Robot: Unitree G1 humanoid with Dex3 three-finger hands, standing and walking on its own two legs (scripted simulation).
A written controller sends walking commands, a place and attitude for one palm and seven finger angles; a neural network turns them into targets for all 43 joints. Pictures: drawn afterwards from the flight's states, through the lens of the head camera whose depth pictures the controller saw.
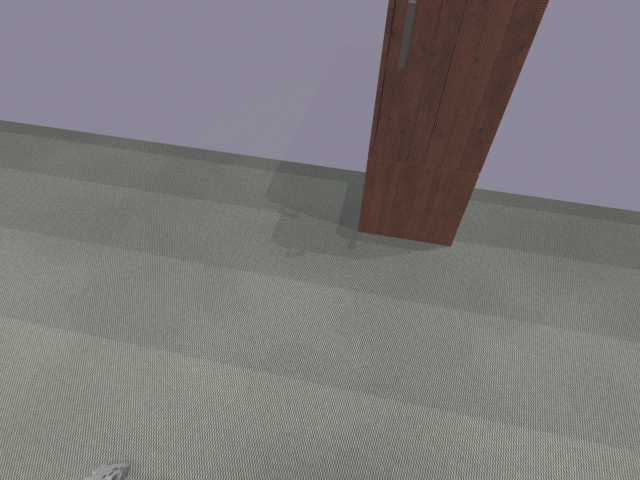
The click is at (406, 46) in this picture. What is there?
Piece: cupboard door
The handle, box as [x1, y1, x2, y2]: [398, 0, 416, 67]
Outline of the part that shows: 409,0 398,62 398,66 404,67 416,1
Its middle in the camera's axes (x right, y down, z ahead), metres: +0.24 -0.58 +1.09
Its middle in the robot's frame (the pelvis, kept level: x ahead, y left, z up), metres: +1.22 -0.19 +0.09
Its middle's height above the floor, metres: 0.86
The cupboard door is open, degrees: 0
